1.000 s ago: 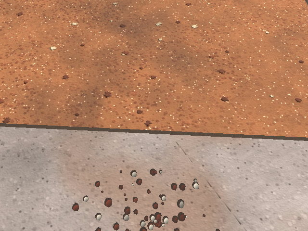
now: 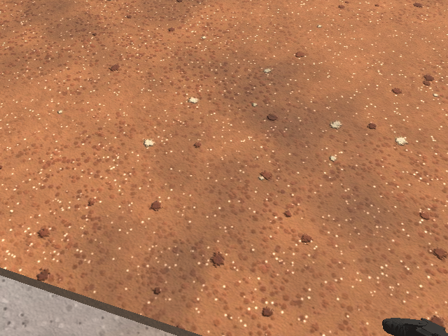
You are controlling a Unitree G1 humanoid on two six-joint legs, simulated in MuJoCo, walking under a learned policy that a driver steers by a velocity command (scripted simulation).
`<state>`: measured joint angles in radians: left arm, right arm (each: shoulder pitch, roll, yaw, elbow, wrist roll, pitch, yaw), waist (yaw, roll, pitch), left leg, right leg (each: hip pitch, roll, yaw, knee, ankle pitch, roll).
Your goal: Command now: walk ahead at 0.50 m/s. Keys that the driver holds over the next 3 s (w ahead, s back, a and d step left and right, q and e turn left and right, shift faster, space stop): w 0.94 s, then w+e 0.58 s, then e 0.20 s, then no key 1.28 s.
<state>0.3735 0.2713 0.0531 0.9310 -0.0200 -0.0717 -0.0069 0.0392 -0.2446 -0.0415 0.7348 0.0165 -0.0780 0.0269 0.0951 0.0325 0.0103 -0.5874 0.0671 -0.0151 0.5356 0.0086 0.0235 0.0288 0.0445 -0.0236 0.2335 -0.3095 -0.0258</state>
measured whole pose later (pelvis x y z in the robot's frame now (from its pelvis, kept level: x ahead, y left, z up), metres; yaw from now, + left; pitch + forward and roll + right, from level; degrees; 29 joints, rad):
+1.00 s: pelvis +0.54 -0.02 +0.01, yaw -1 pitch +2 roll -2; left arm 0.36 0.26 0.05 0.93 -0.01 -0.08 0.00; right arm 0.08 -0.26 -0.05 0.82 0.01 -0.07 0.01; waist 0.08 0.04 0.00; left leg -0.65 0.11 -0.03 0.62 0.06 0.00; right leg -0.01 0.05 -0.05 0.21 -0.23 -0.04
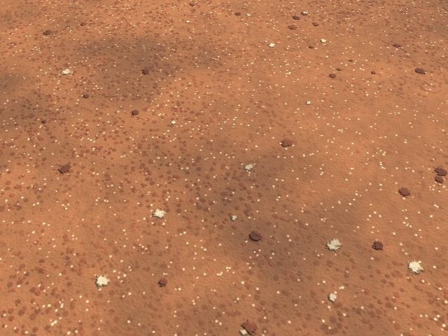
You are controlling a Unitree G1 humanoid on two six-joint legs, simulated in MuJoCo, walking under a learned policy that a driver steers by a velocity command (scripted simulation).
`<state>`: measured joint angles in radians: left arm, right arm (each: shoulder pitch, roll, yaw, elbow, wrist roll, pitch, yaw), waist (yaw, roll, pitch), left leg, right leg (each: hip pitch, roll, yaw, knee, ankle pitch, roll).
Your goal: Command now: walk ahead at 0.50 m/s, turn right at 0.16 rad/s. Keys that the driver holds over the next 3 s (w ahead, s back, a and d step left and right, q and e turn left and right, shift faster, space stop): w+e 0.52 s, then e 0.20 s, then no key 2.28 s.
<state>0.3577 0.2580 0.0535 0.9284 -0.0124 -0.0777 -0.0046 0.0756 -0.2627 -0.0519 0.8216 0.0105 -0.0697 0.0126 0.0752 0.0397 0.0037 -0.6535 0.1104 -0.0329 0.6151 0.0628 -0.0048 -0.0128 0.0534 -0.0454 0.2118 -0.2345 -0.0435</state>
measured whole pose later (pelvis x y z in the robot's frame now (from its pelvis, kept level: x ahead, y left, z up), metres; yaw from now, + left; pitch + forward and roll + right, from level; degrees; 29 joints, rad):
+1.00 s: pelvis +0.44 -0.07 +0.00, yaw -27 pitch +2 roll +0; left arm 0.16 0.26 0.06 0.74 0.02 -0.01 0.01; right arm 0.10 -0.29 -0.06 0.83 0.00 -0.01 -0.04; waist 0.01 0.04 0.04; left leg -0.56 0.09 -0.07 0.82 -0.24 -0.07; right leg -0.30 0.10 0.03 0.41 -0.14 -0.09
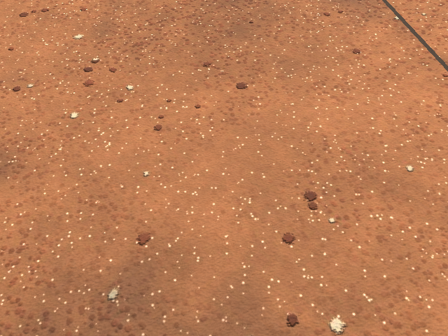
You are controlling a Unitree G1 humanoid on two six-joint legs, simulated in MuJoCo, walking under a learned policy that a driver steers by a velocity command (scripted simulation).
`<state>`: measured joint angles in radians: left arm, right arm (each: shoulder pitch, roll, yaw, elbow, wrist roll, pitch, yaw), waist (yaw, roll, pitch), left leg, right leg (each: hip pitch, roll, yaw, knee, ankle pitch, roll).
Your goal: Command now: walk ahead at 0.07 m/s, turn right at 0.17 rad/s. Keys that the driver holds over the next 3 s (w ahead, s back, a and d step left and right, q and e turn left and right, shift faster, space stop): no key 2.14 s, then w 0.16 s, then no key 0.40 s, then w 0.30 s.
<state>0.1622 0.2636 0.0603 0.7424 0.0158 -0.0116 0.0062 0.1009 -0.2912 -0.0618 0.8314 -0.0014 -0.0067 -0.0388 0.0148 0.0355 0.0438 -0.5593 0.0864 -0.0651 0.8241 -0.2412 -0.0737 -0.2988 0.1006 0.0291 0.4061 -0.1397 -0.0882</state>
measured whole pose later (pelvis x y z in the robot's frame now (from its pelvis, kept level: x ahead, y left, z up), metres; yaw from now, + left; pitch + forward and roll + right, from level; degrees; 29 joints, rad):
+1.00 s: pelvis +0.05 +0.05 +0.00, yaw +0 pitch -2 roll +0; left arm 0.18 0.23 0.03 1.05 0.00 0.01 0.03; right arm 0.15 -0.24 -0.03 1.07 -0.01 0.00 -0.03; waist -0.01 0.00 0.05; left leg -0.21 0.00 -0.01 0.49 -0.25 -0.01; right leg -0.17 0.03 0.06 0.49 -0.28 -0.01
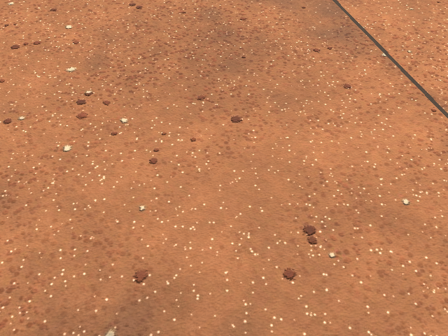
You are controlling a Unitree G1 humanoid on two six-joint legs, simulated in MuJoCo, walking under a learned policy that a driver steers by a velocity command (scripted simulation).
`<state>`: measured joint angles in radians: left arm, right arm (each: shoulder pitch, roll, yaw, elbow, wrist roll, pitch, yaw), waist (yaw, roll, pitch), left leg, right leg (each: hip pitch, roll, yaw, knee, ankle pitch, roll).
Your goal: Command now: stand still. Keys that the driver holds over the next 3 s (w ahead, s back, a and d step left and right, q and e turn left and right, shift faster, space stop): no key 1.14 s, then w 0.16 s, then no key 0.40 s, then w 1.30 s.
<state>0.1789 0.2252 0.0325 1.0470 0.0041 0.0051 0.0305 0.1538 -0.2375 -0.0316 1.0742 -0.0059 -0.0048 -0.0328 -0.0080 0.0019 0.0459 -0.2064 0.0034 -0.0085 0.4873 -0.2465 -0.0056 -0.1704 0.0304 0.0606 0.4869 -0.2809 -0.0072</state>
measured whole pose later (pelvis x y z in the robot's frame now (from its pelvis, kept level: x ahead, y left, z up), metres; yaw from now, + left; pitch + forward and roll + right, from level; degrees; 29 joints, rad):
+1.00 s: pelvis +0.00 +0.01 +0.00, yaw +0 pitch -1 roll +0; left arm 0.27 0.18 0.01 1.11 0.00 0.00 0.04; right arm 0.26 -0.19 -0.01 1.09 0.00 -0.01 -0.04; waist 0.00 0.00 0.04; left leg -0.24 -0.01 -0.01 0.50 -0.25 0.01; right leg -0.19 0.01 0.05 0.49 -0.28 0.01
